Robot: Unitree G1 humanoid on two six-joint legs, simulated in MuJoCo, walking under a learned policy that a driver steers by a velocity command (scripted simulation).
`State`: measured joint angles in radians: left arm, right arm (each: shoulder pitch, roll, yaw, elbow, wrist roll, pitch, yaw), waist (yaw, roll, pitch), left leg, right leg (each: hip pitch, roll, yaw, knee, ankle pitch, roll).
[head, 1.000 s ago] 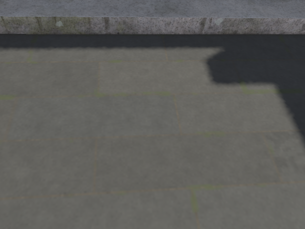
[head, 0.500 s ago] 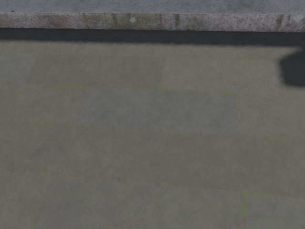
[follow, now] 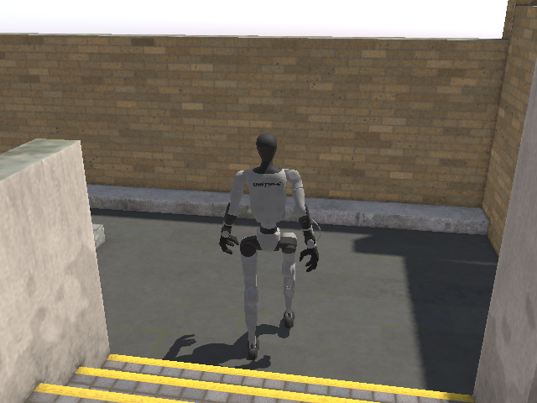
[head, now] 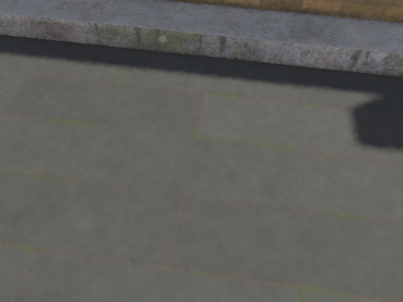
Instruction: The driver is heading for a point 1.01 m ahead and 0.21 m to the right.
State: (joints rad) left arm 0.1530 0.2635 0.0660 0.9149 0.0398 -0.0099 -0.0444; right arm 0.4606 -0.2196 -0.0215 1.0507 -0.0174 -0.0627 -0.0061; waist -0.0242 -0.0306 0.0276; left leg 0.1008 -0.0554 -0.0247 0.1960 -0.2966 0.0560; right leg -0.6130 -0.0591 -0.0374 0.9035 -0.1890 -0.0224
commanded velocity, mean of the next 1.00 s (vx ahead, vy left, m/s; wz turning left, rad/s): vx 0.48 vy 0.00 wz -0.03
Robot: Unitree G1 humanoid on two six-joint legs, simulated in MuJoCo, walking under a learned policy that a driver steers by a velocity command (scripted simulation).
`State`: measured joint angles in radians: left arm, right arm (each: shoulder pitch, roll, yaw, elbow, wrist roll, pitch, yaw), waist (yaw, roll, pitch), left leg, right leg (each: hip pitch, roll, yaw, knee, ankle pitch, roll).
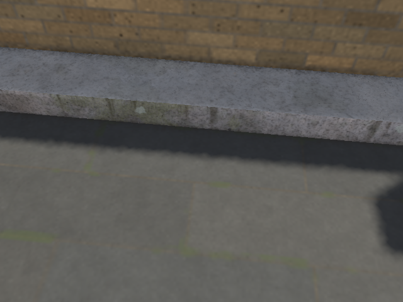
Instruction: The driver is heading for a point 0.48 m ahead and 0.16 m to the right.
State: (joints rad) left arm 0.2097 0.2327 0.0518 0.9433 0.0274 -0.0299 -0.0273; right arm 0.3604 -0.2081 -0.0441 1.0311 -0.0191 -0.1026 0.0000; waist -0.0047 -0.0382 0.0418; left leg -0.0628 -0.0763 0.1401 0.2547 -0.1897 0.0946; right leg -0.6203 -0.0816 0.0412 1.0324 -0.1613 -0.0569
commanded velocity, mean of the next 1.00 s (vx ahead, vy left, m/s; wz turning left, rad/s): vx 0.34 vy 0.00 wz -0.33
